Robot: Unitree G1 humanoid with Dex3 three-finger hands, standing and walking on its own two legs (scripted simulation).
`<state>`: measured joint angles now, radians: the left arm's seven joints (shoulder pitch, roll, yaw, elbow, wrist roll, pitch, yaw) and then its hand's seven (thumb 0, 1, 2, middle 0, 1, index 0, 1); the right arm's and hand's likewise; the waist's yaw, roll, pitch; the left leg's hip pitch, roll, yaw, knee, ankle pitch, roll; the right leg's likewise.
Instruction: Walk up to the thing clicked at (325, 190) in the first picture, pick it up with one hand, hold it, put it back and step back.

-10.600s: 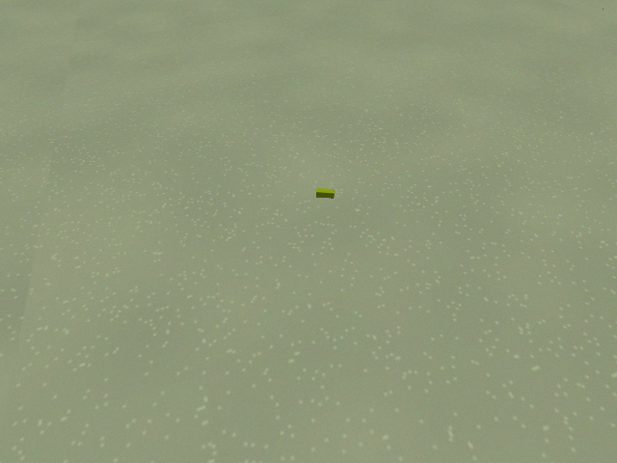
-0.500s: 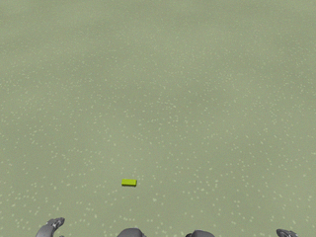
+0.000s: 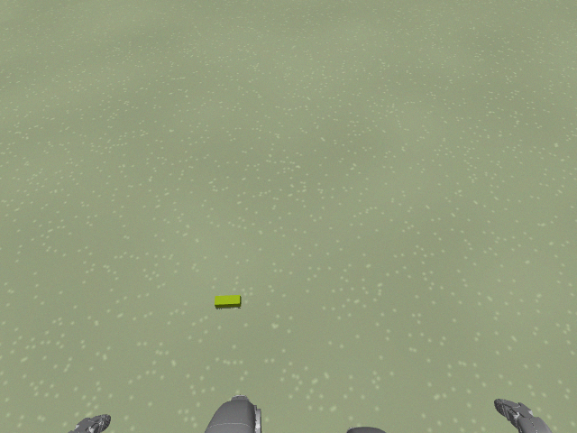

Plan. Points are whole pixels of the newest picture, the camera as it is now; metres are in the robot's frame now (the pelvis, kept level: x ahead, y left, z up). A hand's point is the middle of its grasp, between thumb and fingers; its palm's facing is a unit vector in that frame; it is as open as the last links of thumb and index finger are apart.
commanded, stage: walk up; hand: left
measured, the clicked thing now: (228, 301) +0.55 +0.26 -0.73
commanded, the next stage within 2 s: stand in 1.52 s
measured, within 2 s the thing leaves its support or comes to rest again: neither
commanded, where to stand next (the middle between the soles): +0.21 +0.00 m, yaw +4 degrees
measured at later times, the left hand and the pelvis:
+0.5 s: hand out of the picture -0.04 +0.25 -0.14, palm faces +0.09 -0.93 -0.36, open 7.4 cm; pelvis -0.13 -0.02 +0.01, yaw +4 degrees
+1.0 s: hand out of the picture -0.13 +0.24 -0.13, palm faces +0.10 -0.92 -0.38, open 7.4 cm; pelvis -0.18 -0.04 +0.02, yaw +4 degrees
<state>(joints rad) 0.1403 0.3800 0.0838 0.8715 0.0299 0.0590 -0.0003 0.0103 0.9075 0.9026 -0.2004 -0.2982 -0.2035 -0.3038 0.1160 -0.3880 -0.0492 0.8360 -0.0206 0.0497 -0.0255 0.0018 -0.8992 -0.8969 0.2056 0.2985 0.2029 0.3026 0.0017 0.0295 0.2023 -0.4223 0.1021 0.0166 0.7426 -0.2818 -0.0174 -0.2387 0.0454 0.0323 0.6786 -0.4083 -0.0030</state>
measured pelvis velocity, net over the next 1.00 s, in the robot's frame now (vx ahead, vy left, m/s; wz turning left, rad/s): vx -0.18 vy -0.04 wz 0.07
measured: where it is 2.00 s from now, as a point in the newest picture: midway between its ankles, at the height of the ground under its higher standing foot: outside the picture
